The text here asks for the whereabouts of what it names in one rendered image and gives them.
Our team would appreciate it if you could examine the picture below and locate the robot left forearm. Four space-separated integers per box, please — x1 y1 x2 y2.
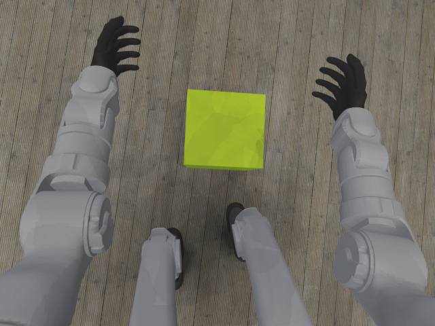
20 65 120 251

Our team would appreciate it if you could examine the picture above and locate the robot right upper arm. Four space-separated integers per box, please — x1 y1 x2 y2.
332 230 435 326

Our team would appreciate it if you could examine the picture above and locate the robot left upper arm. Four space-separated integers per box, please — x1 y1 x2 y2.
0 191 114 326

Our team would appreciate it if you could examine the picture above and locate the robot left foot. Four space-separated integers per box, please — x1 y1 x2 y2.
167 228 184 290

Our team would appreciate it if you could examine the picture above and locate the robot right hand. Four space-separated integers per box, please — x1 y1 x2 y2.
312 54 367 121

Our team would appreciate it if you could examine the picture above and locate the robot left hand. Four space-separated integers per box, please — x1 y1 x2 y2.
90 16 141 77

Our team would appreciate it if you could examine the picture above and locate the robot right forearm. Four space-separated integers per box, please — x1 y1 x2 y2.
330 107 428 285

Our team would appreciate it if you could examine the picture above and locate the carton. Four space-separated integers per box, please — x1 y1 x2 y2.
184 89 266 171

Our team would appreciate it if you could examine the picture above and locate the right robot shin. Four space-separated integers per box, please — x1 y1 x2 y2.
235 207 272 230

